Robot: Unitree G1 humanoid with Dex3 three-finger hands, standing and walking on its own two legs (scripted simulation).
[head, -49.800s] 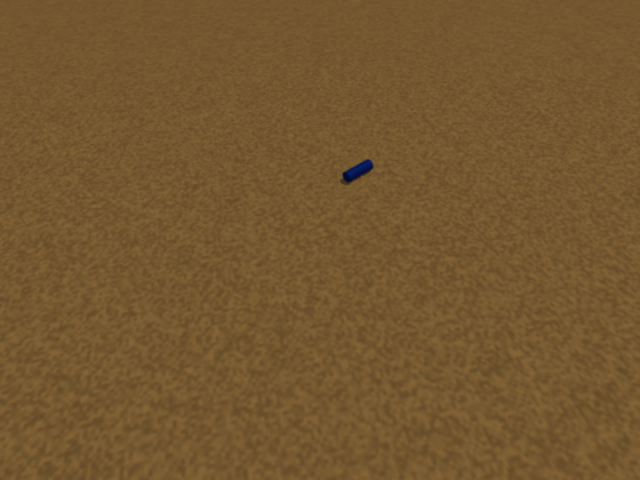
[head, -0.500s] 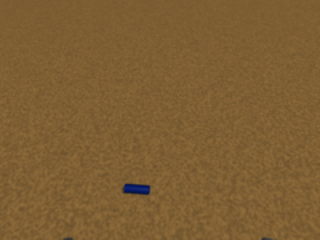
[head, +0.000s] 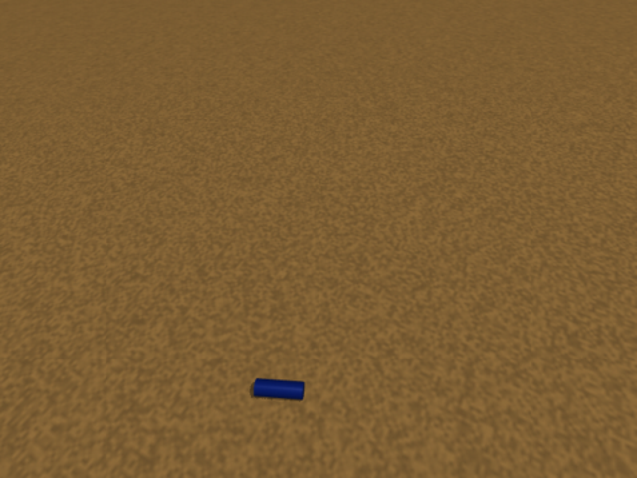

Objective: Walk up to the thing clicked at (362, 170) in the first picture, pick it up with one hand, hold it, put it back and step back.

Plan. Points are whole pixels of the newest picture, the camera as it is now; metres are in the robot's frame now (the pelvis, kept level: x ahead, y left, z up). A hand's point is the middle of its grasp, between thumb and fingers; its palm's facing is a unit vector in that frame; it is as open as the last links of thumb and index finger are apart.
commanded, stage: stand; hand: left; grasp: from above
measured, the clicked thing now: (279, 389) +0.53 +0.17 -0.75
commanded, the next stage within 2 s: step back in 1.64 s
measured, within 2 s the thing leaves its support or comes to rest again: neither
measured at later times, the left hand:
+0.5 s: hand out of the picture +0.07 +0.23 -0.16, palm faces +0.00 -0.94 -0.33, open 7.4 cm
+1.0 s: hand out of the picture +0.11 +0.23 -0.15, palm faces +0.00 -0.94 -0.34, open 7.4 cm
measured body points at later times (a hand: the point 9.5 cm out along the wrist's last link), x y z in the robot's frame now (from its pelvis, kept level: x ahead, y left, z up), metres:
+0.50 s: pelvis +0.01 -0.01 +0.00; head +0.02 -0.02 +0.45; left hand +0.07 +0.28 -0.13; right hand +0.06 -0.30 -0.14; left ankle +0.03 +0.11 -0.74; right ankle +0.02 -0.14 -0.74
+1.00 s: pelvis +0.03 -0.02 +0.01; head +0.04 -0.02 +0.45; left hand +0.11 +0.27 -0.13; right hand +0.10 -0.31 -0.14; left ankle +0.03 +0.11 -0.74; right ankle +0.02 -0.14 -0.74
